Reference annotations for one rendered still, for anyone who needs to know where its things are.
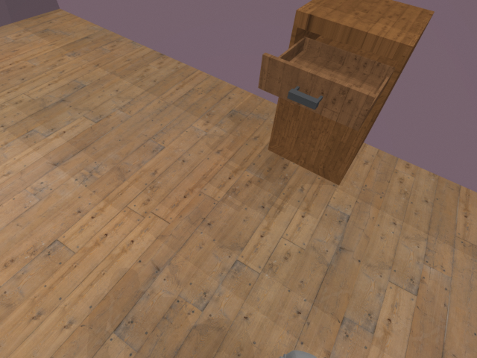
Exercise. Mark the drawer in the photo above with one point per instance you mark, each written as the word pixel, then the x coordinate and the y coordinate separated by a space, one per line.
pixel 349 83

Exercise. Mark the handle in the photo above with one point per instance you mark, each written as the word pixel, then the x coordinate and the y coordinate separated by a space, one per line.
pixel 303 98

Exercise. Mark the cabinet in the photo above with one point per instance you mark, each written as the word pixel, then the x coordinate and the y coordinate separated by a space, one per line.
pixel 386 31

